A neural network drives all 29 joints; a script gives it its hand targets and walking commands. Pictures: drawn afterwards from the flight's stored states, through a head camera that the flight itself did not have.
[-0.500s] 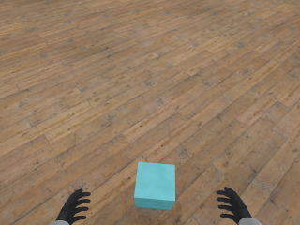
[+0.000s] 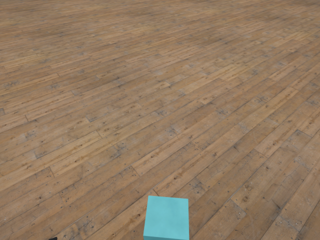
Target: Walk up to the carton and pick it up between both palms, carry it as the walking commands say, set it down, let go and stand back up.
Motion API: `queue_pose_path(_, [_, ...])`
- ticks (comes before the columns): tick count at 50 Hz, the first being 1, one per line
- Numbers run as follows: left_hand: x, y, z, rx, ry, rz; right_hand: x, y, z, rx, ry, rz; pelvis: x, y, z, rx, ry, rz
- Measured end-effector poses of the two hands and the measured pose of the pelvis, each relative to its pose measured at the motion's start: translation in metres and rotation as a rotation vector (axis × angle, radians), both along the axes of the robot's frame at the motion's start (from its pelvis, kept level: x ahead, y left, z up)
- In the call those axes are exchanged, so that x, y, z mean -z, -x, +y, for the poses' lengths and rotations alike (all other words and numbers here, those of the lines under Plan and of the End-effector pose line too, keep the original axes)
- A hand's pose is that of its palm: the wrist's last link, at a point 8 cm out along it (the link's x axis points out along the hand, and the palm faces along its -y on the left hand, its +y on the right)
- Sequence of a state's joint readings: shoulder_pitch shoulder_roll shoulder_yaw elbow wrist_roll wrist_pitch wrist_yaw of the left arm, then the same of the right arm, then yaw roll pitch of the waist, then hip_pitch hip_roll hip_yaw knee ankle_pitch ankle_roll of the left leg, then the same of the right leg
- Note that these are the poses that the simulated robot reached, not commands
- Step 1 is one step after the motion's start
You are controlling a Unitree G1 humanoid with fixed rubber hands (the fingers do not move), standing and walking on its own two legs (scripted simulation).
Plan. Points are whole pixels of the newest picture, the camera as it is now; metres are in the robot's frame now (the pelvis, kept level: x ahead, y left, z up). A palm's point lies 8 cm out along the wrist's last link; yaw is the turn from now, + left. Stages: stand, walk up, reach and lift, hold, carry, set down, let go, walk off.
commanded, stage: stand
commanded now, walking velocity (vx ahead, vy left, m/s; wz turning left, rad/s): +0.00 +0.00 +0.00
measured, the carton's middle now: (166, 224) +0.39 -0.03 -0.66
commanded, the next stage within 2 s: none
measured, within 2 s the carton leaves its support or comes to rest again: neither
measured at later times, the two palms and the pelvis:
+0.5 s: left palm out of the picture +0.04 +0.30 -0.11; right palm out of the picture +0.03 -0.28 -0.11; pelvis -0.03 +0.01 +0.00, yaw -1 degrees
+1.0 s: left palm out of the picture +0.02 +0.31 -0.11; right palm out of the picture +0.02 -0.28 -0.11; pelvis -0.04 +0.01 +0.01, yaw -1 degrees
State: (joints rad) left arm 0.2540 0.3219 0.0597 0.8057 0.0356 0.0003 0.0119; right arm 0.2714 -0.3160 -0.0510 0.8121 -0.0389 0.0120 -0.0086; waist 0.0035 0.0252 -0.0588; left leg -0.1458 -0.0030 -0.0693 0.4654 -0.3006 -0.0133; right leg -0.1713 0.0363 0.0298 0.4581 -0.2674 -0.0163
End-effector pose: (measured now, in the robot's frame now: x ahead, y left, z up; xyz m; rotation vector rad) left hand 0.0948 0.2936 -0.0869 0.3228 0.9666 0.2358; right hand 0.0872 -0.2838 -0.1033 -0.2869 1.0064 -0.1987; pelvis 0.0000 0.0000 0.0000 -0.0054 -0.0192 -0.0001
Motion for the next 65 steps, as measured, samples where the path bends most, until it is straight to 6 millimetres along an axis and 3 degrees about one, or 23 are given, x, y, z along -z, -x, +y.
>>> queue_pose_path(12, [0.012,0.019,-0.007,0.012,0.044,0.049,0.004,0.025,0.006,-0.004,0.001,0.050,-0.002,0.011,0.005,0.005,-0.002,-0.012])
queue_pose_path(25, [0.020,0.052,0.005,-0.002,0.041,0.133,0.004,0.054,0.000,0.012,0.023,0.112,-0.004,0.026,0.009,0.011,-0.004,-0.025])
queue_pose_path(36, [0.021,0.075,0.014,-0.016,0.029,0.200,0.009,0.067,0.001,0.020,0.018,0.153,-0.005,0.033,0.012,0.012,-0.005,-0.030])
queue_pose_path(47, [0.022,0.078,0.016,-0.021,0.029,0.218,0.011,0.071,0.003,0.027,0.011,0.179,-0.006,0.035,0.014,0.010,-0.005,-0.035])
queue_pose_path(65, [0.022,0.064,0.016,-0.009,0.033,0.206,0.007,0.064,0.003,0.029,0.022,0.178,-0.007,0.035,0.016,0.010,-0.006,-0.039])
